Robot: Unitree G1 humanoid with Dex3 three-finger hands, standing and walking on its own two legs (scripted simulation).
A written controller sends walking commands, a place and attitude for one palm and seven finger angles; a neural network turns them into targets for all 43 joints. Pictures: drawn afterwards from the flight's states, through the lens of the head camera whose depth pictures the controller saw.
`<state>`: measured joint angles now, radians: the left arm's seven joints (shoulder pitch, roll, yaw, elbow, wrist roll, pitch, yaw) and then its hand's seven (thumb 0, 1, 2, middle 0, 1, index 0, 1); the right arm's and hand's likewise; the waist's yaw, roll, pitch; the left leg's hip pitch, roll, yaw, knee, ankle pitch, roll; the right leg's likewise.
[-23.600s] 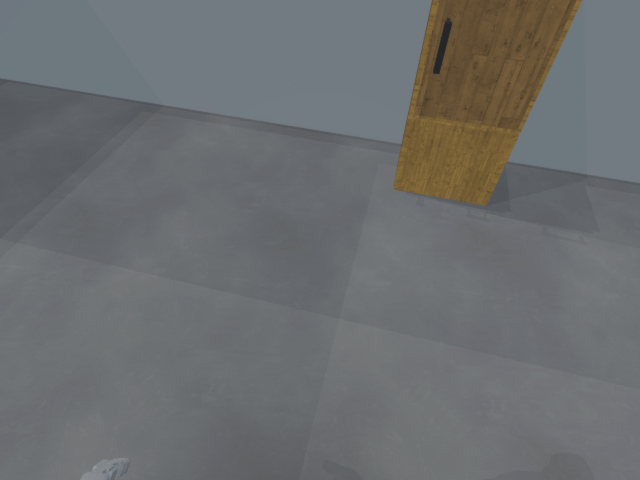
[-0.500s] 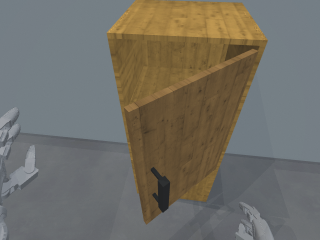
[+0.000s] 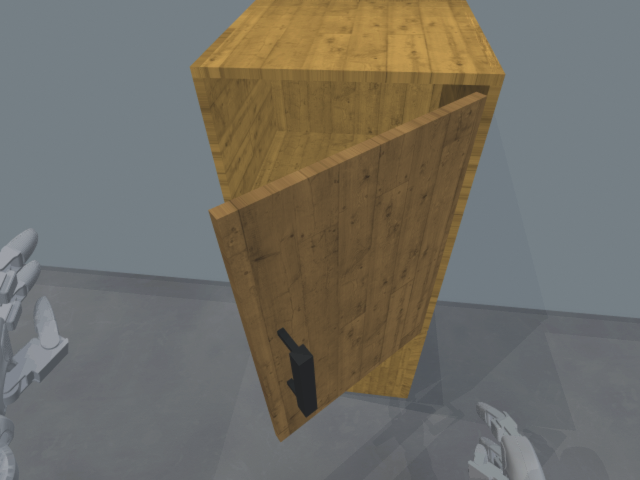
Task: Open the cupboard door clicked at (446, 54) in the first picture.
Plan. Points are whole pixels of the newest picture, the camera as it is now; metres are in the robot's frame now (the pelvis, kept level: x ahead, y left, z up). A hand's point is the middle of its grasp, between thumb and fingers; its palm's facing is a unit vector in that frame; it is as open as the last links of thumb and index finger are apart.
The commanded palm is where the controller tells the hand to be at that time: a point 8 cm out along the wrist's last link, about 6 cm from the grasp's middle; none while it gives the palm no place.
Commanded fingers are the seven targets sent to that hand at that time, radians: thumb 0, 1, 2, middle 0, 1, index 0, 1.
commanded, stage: step back with the hand held close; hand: left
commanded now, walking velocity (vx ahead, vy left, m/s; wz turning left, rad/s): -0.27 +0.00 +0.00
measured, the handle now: (296, 373) +0.29 +0.08 -0.06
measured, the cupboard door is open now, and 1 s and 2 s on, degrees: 45 45 45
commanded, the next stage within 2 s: stop stepping back and stand still in 1.00 s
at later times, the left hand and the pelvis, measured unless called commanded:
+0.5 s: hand (59, 365) +0.17 +0.26 +0.15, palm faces +0.35 -0.80 -0.48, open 7.4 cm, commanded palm +0.11 +0.30 +0.18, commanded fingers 0.00 0.90 0.90 -0.20 -0.30 -0.20 -0.30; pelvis -0.04 +0.01 +0.00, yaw -2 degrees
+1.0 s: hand out of the picture +0.08 +0.30 +0.13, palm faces +0.35 -0.78 -0.51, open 7.4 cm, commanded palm +0.01 +0.33 +0.18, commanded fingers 0.00 0.90 0.90 -0.20 -0.30 -0.20 -0.30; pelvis -0.14 +0.04 -0.02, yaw -2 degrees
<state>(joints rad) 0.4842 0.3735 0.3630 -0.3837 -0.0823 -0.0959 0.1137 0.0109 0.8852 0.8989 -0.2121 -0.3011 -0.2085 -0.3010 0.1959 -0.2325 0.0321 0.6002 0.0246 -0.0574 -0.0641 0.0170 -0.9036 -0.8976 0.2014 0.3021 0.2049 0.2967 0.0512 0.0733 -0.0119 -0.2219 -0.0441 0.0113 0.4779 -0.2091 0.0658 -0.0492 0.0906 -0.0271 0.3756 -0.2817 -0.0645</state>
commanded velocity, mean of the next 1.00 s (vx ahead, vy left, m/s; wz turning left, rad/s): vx -0.31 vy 0.00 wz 0.02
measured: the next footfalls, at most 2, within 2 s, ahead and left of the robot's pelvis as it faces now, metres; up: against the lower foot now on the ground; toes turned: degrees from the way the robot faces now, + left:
right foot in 0.98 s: -0.28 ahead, -0.06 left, +0.00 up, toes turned -1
left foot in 1.44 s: -0.20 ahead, +0.19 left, +0.00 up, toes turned +3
